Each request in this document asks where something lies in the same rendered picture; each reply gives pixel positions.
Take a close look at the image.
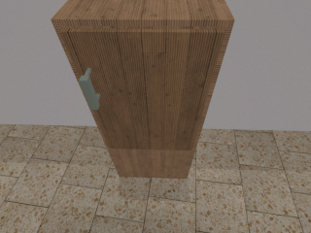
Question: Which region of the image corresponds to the cupboard door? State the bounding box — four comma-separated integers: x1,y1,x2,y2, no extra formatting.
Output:
60,28,225,150

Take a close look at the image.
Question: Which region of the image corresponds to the handle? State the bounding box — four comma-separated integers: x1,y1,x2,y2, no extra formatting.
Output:
79,68,100,110

